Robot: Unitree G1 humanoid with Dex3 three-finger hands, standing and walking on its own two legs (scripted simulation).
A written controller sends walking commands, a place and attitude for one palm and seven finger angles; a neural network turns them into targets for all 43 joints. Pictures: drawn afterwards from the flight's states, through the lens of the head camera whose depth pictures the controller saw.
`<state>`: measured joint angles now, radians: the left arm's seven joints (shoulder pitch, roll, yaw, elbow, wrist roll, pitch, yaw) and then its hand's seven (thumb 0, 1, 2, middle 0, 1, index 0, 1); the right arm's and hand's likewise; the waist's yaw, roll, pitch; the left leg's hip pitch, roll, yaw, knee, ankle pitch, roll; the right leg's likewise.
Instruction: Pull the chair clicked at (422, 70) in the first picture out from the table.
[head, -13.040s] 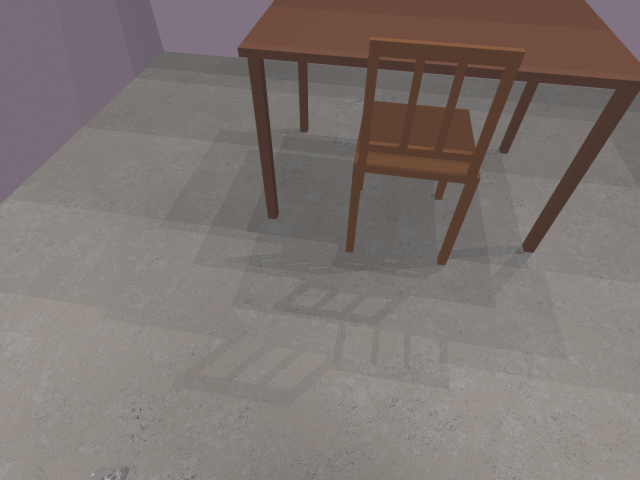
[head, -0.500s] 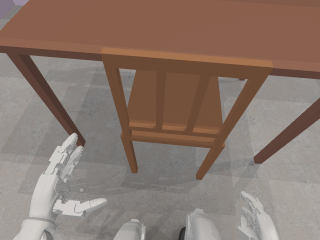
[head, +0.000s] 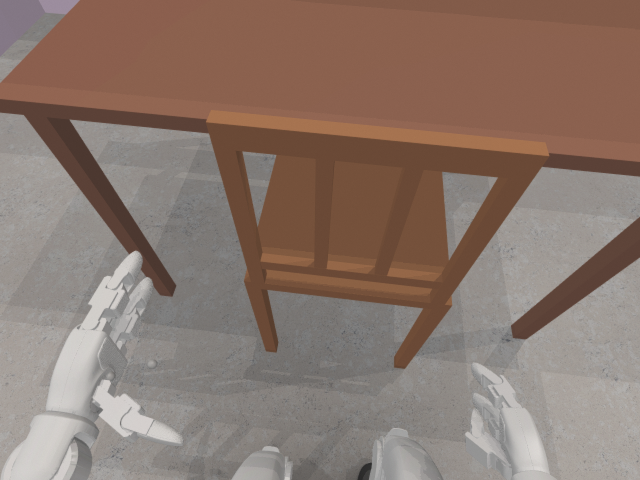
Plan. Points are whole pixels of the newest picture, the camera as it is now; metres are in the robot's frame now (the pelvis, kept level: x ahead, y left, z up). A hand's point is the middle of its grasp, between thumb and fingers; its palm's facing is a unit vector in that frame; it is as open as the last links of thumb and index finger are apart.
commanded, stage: raise the hand toward the chair's back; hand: left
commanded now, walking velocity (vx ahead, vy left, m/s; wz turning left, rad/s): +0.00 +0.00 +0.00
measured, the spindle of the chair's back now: (322, 219) +0.48 +0.03 -0.01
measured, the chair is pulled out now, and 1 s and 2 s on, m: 0.00 0.00 0.00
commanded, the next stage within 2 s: aim the fingers beside a spindle in 0.64 s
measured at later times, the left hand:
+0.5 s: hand (149, 354) +0.24 +0.20 +0.05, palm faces -0.04 -1.00 -0.07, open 16.9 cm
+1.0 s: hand (163, 343) +0.26 +0.19 +0.04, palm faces -0.07 -1.00 -0.06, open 16.9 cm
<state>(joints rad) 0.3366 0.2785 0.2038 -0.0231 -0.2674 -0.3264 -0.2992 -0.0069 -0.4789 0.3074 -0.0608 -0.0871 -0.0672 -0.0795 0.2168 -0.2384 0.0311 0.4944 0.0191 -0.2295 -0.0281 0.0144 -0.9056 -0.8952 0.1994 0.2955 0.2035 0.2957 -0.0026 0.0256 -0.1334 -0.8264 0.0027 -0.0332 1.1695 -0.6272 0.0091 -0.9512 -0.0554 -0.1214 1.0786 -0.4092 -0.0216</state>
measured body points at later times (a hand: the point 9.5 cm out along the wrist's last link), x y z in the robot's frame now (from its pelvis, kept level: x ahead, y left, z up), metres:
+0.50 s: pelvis +0.00 +0.00 +0.01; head +0.07 +0.00 +0.45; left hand +0.24 +0.26 +0.06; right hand +0.17 -0.25 -0.06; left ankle -0.03 +0.11 -0.65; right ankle +0.06 -0.12 -0.65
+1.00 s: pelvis -0.01 +0.00 +0.00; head +0.08 +0.00 +0.44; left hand +0.26 +0.25 +0.05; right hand +0.17 -0.24 -0.08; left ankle -0.03 +0.11 -0.65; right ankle +0.06 -0.12 -0.65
